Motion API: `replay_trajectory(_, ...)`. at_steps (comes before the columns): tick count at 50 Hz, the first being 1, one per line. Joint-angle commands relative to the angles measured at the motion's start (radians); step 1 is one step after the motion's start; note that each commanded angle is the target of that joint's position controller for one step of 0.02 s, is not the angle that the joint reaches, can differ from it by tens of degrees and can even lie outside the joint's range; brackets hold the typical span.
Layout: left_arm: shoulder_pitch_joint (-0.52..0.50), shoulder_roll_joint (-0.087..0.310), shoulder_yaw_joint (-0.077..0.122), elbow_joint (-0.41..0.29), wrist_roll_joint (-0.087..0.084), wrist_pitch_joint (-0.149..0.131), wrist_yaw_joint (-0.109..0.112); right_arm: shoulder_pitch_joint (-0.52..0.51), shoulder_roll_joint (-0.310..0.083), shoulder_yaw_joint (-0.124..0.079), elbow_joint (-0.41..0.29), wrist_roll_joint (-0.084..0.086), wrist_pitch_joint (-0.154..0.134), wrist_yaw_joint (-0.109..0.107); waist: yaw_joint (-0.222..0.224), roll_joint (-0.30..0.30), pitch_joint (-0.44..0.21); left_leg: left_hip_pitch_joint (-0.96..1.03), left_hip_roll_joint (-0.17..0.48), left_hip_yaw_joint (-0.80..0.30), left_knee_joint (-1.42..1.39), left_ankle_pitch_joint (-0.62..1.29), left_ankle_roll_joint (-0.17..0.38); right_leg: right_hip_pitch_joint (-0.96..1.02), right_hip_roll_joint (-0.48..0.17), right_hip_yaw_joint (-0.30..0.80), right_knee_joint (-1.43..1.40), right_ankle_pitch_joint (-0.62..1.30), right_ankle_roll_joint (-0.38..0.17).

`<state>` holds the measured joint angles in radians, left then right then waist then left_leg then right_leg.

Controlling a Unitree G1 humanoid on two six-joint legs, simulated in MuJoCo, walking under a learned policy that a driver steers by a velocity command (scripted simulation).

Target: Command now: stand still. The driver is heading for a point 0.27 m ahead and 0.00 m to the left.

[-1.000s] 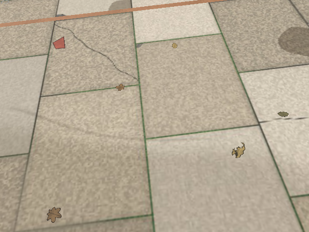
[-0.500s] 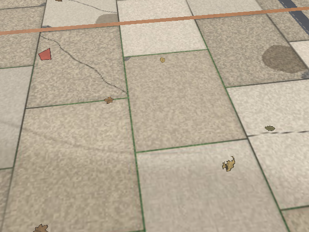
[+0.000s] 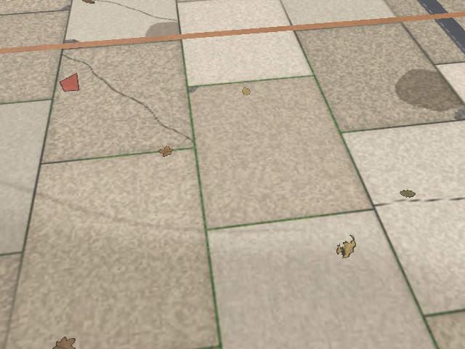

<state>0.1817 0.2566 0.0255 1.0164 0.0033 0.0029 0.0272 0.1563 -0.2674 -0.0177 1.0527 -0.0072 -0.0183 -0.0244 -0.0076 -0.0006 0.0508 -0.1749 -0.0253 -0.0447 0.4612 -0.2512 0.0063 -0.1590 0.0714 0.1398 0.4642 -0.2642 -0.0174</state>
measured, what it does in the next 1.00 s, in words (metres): walks ahead: left foot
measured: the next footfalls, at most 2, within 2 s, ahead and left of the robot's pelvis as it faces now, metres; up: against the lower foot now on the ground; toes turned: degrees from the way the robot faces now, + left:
left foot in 0.78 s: +0.19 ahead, +0.09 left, +0.00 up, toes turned +0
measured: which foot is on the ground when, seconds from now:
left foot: down 0.00-0.48, up 0.50-0.76, down 0.78-1.00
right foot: down 0.00-1.00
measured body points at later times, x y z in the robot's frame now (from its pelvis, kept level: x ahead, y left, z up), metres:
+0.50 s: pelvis +0.05 -0.02 -0.01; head +0.05 -0.04 +0.44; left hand +0.10 +0.25 -0.14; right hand +0.06 -0.30 -0.16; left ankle +0.00 +0.11 -0.73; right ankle +0.03 -0.13 -0.74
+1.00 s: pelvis +0.13 -0.02 -0.01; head +0.15 -0.01 +0.44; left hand +0.15 +0.24 -0.16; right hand +0.24 -0.28 -0.14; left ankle +0.15 +0.09 -0.74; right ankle +0.03 -0.13 -0.74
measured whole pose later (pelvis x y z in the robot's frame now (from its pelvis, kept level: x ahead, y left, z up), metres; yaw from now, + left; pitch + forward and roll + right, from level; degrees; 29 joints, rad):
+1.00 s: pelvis +0.13 -0.02 -0.01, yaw -1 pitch +0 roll +0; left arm 0.26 0.23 0.02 1.07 0.01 0.00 0.04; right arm 0.09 -0.24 -0.04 1.01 0.01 -0.02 -0.01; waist 0.01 -0.02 0.03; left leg -0.29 -0.01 0.02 0.55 -0.25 0.02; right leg -0.05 0.02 0.01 0.46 -0.40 -0.01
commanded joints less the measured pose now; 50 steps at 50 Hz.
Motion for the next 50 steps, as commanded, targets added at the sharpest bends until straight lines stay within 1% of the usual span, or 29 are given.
replay_trajectory(1, 0.012, 0.118, 0.02, -0.025, 0.0, -0.008, 0.004, 0.005, -0.119, -0.017, -0.032, 0.0, -0.009, -0.004, 0.002, -0.001, -0.029, 0.014, 0.047, -0.04, -0.067, 0.117, 0.018, -0.034, -0.062, 0.04, -0.074, 0.176, -0.018)
replay_trajectory(9, 0.025, 0.109, 0.015, -0.002, -0.001, -0.008, 0.007, 0.034, -0.11, -0.011, -0.023, 0.001, -0.01, -0.005, 0.002, 0.0, -0.021, 0.001, 0.045, -0.04, -0.071, 0.098, 0.023, -0.039, -0.058, 0.03, -0.073, 0.161, -0.011)
replay_trajectory(10, 0.042, 0.098, 0.012, 0.009, 0.0, -0.007, 0.008, 0.05, -0.1, -0.008, -0.015, 0.0, -0.01, -0.006, 0.002, 0.002, -0.043, 0.007, 0.037, -0.035, -0.081, -0.002, 0.025, -0.031, -0.048, 0.019, -0.077, 0.069, -0.012)
replay_trajectory(12, 0.038, 0.104, 0.015, 0.007, -0.01, -0.007, 0.012, 0.049, -0.124, -0.017, -0.019, 0.011, -0.007, -0.011, 0.0, 0.028, 0.006, -0.035, 0.031, -0.057, -0.094, -0.327, 0.057, -0.106, -0.011, -0.014, -0.039, -0.253, -0.029)
replay_trajectory(14, 0.011, 0.1, 0.014, -0.015, -0.015, -0.027, 0.009, 0.088, -0.151, -0.025, -0.021, 0.02, -0.019, -0.012, -0.018, 0.072, 0.073, -0.05, 0.114, -0.191, -0.161, -0.528, 0.127, -0.226, -0.012, -0.032, 0.035, -0.35, -0.042)
replay_trajectory(16, -0.02, 0.059, 0.005, -0.039, -0.023, -0.061, -0.004, 0.159, -0.201, -0.045, -0.006, 0.027, -0.038, -0.009, -0.034, 0.167, 0.079, 0.01, 0.289, -0.438, -0.287, -0.585, 0.226, -0.303, -0.022, -0.104, 0.21, -0.19, -0.027)
replay_trajectory(17, -0.035, 0.072, 0.008, -0.046, -0.025, -0.073, -0.009, 0.159, -0.205, -0.05, -0.013, 0.024, -0.043, -0.009, -0.036, 0.15, 0.091, -0.013, 0.337, -0.492, -0.313, -0.547, 0.253, -0.315, -0.06, -0.1, 0.273, -0.159, -0.026)
replay_trajectory(18, -0.029, 0.08, 0.012, -0.047, -0.027, -0.08, -0.014, 0.145, -0.198, -0.05, -0.027, 0.02, -0.047, -0.007, -0.025, 0.134, 0.082, -0.023, 0.341, -0.488, -0.318, -0.502, 0.254, -0.31, -0.076, -0.098, 0.312, -0.185, -0.03)
replay_trajectory(20, 0.013, 0.067, 0.01, -0.04, -0.032, -0.093, -0.024, 0.077, -0.188, -0.049, -0.061, 0.033, -0.047, 0.001, 0.019, 0.145, 0.076, -0.077, 0.296, -0.376, -0.3, -0.411, 0.209, -0.208, -0.097, -0.119, 0.182, -0.198, -0.047)
replay_trajectory(22, 0.092, 0.067, 0.021, 0.01, -0.022, -0.092, -0.02, 0.034, -0.167, -0.042, -0.085, 0.033, -0.031, 0.003, 0.061, 0.113, 0.046, -0.172, 0.157, -0.177, -0.178, -0.137, 0.133, 0.05, -0.032, -0.174, -0.038, 0.031, -0.029)
replay_trajectory(23, 0.153, 0.087, 0.03, 0.029, -0.014, -0.084, -0.018, 0.038, -0.139, -0.033, -0.09, 0.026, -0.03, 0.002, 0.076, 0.062, -0.001, -0.184, 0.111, -0.108, -0.059, 0.019, 0.097, 0.131, -0.058, -0.122, -0.062, 0.086, -0.024)
replay_trajectory(24, 0.232, 0.147, 0.043, 0.038, -0.01, -0.076, -0.012, 0.054, -0.079, -0.015, -0.102, 0.007, -0.035, 0.003, 0.075, -0.129, -0.074, -0.25, 0.019, 0.005, 0.178, -0.02, 0.034, 0.231, -0.209, 0.078, -0.113, 0.251, -0.057)
replay_trajectory(25, 0.297, 0.234, 0.056, 0.052, 0.0, -0.069, -0.019, 0.083, -0.049, -0.008, -0.117, 0.008, -0.044, -0.004, 0.082, -0.316, -0.087, -0.383, -0.043, 0.065, 0.352, -0.293, -0.013, 0.265, -0.391, 0.333, -0.172, 0.394, -0.202)
replay_trajectory(26, 0.269, 0.163, 0.037, 0.045, 0.005, -0.079, -0.022, 0.078, -0.094, -0.019, -0.114, 0.02, -0.045, -0.005, 0.065, -0.203, -0.045, -0.428, -0.001, 0.002, 0.535, -0.397, -0.027, 0.23, -0.438, 0.388, -0.167, 0.468, -0.269)
replay_trajectory(27, 0.221, 0.139, 0.03, 0.027, 0.0, -0.087, -0.022, 0.084, -0.112, -0.025, -0.109, 0.028, -0.043, -0.001, 0.043, -0.13, -0.021, -0.464, 0.027, -0.023, 0.628, -0.362, -0.026, 0.221, -0.422, 0.304, -0.141, 0.576, -0.26)
replay_trajectory(28, 0.173, 0.141, 0.028, 0.007, -0.003, -0.09, -0.024, 0.089, -0.107, -0.028, -0.097, 0.027, -0.04, 0.002, 0.022, -0.099, -0.033, -0.461, 0.052, -0.015, 0.641, -0.308, -0.023, 0.213, -0.382, 0.216, -0.131, 0.646, -0.228)
replay_trajectory(29, 0.129, 0.13, 0.024, -0.009, -0.008, -0.088, -0.023, 0.07, -0.108, -0.032, -0.1, 0.022, -0.038, 0.002, 0.012, -0.078, -0.024, -0.465, 0.077, -0.012, 0.598, -0.239, -0.023, 0.205, -0.355, 0.156, -0.13, 0.709, -0.199)
replay_trajectory(31, 0.112, 0.074, 0.002, -0.006, 0.001, -0.074, -0.013, 0.034, -0.067, -0.025, -0.106, 0.022, -0.034, 0.007, 0.006, -0.097, -0.032, -0.371, 0.084, 0.018, 0.442, -0.132, -0.034, 0.154, -0.276, 0.035, -0.133, 0.783, -0.155)
replay_trajectory(33, 0.118, 0.1, 0.003, 0.0, 0.01, -0.058, -0.003, 0.005, -0.033, -0.013, -0.113, 0.023, -0.03, 0.009, 0.011, -0.111, -0.055, -0.252, 0.063, 0.054, 0.287, -0.08, -0.043, 0.111, -0.236, -0.027, -0.117, 0.829, -0.149)
replay_trajectory(35, 0.124, 0.144, 0.014, 0.004, 0.007, -0.047, 0.001, -0.011, -0.048, -0.013, -0.115, 0.027, -0.02, 0.003, 0.015, -0.113, -0.073, -0.149, 0.036, 0.082, 0.187, -0.015, -0.043, 0.071, -0.244, -0.024, -0.115, 0.849, -0.161)
replay_trajectory(37, 0.098, 0.141, 0.015, 0.005, -0.013, -0.042, -0.001, 0.003, -0.061, -0.017, -0.106, 0.024, -0.008, -0.002, -0.008, -0.106, -0.063, -0.051, 0.029, 0.085, 0.061, 0.114, -0.021, 0.03, -0.245, -0.018, -0.107, 0.77, -0.151)
replay_trajectory(38, 0.106, 0.135, 0.016, 0.013, -0.022, -0.043, -0.004, 0.01, -0.075, -0.022, -0.103, 0.013, -0.004, -0.005, -0.021, -0.087, -0.051, 0.007, 0.034, 0.072, -0.03, 0.227, -0.001, 0.007, -0.23, -0.018, -0.104, 0.688, -0.125)
replay_trajectory(39, 0.135, 0.132, 0.019, 0.022, -0.017, -0.048, -0.009, 0.027, -0.118, -0.034, -0.098, 0.003, -0.001, -0.011, -0.018, -0.048, -0.064, 0.08, 0.073, 0.022, -0.048, 0.395, 0.02, -0.008, -0.197, -0.025, -0.095, 0.559, -0.09)
replay_trajectory(40, 0.167, 0.122, 0.02, 0.023, 0.005, -0.055, -0.012, 0.036, -0.171, -0.046, -0.104, 0.003, 0.004, -0.017, 0.005, 0.016, -0.089, 0.154, 0.135, -0.03, -0.001, 0.611, 0.05, -0.044, -0.141, -0.059, -0.074, 0.358, -0.051)
replay_trajectory(41, 0.251, 0.056, 0.009, 0.045, 0.009, -0.05, -0.01, 0.011, -0.158, -0.044, -0.097, 0.008, 0.007, -0.013, 0.051, 0.096, -0.122, 0.191, 0.164, -0.05, 0.058, 0.648, 0.118, -0.072, -0.103, -0.085, -0.095, 0.178, -0.017)
replay_trajectory(42, 0.231, 0.053, 0.006, 0.051, 0.007, -0.042, -0.006, -0.013, -0.11, -0.038, -0.102, 0.017, 0.008, -0.004, 0.027, 0.068, -0.098, 0.169, 0.146, -0.049, 0.067, 0.585, 0.13, -0.072, -0.086, -0.099, -0.088, 0.124, 0.002)
replay_trajectory(43, 0.193, 0.067, 0.01, 0.042, 0.001, -0.033, -0.002, -0.022, -0.093, -0.037, -0.098, 0.018, 0.006, 0.001, 0.016, 0.05, -0.075, 0.151, 0.128, -0.043, 0.067, 0.54, 0.12, -0.092, -0.077, -0.106, -0.075, 0.129, 0.009)
replay_trajectory(46, 0.176, 0.074, 0.01, 0.038, 0.004, -0.008, 0.009, -0.032, -0.094, -0.041, -0.087, 0.012, -0.009, 0.011, 0.014, 0.035, -0.088, 0.108, 0.118, -0.041, 0.066, 0.562, 0.109, -0.051, -0.086, -0.101, -0.051, 0.221, 0.013)
replay_trajectory(50, 0.172, 0.079, 0.011, 0.044, 0.003, 0.004, 0.015, -0.05, -0.091, -0.044, -0.07, 0.014, -0.014, 0.014, 0.018, 0.028, -0.105, 0.08, 0.108, -0.03, 0.069, 0.571, 0.104, 0.006, -0.096, -0.099, -0.042, 0.261, 0.011)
